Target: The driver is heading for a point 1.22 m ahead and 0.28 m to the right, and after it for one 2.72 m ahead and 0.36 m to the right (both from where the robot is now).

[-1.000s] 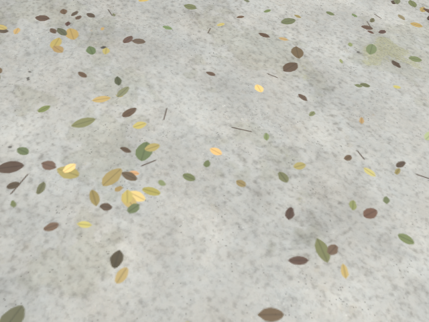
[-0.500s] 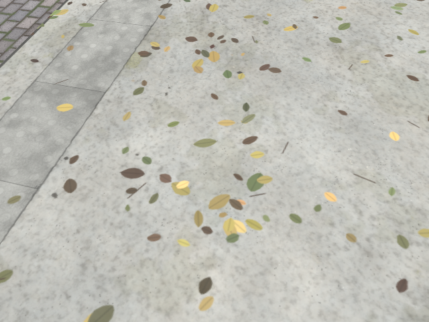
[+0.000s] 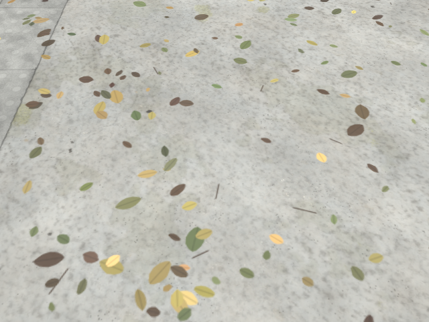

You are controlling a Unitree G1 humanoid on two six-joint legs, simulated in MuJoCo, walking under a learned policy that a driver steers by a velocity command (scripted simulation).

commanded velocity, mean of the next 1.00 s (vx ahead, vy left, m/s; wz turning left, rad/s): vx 0.50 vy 0.00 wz -0.47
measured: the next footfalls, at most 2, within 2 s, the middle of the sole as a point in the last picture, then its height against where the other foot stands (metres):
right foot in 0.18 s outside the picture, level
left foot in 0.66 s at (212, 290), level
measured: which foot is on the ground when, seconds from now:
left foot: down 0.00-0.20, up 0.22-0.64, down 0.66-1.00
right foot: up 0.00-0.16, down 0.18-0.66, up 0.68-1.00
